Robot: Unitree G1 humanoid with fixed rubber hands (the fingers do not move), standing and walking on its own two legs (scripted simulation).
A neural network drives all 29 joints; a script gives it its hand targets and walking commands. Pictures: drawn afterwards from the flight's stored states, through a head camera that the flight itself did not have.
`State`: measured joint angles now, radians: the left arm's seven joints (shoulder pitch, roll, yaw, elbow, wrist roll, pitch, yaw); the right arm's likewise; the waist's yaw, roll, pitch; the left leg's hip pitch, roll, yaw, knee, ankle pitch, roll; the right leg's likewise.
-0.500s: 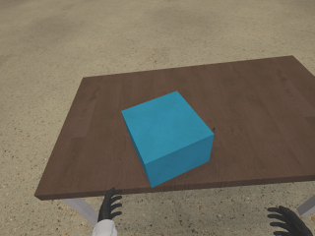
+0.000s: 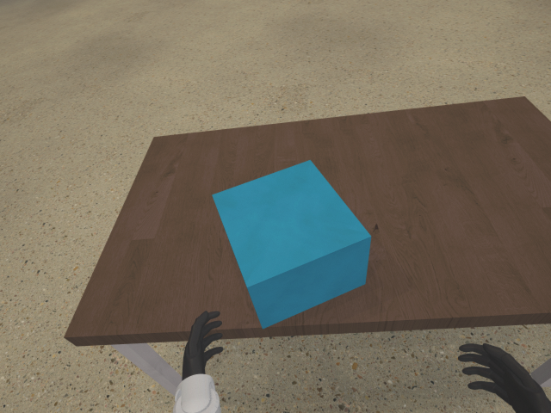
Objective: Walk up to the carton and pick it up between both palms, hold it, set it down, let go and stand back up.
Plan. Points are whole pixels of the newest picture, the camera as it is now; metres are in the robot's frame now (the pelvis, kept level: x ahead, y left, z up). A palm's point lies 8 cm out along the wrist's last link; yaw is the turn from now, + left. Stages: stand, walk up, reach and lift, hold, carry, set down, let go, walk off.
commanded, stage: reach and lift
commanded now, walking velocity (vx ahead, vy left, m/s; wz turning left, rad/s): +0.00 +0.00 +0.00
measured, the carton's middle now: (287, 239) +0.47 +0.04 -0.07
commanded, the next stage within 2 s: none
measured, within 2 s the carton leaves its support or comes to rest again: neither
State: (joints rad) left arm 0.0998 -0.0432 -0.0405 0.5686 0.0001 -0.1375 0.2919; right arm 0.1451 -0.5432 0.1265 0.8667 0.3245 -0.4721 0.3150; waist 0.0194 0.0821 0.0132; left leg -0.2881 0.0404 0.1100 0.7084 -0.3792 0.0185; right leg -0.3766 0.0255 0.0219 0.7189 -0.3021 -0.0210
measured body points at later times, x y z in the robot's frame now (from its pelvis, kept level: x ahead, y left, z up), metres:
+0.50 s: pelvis +0.01 +0.00 +0.00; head +0.03 -0.04 +0.45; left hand +0.24 +0.17 -0.02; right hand +0.26 -0.27 -0.04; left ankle +0.00 +0.11 -0.72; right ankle +0.05 -0.10 -0.72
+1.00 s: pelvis +0.02 +0.01 +0.00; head +0.06 -0.02 +0.45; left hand +0.27 +0.19 -0.01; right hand +0.33 -0.26 -0.01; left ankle +0.00 +0.12 -0.72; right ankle +0.05 -0.10 -0.72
